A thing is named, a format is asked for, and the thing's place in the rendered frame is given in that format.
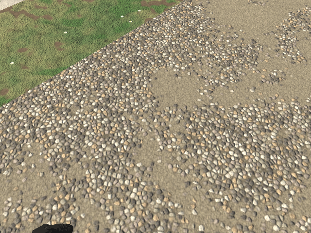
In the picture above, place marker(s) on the robot left hand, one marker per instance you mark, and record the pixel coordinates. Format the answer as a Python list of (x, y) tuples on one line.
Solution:
[(55, 228)]

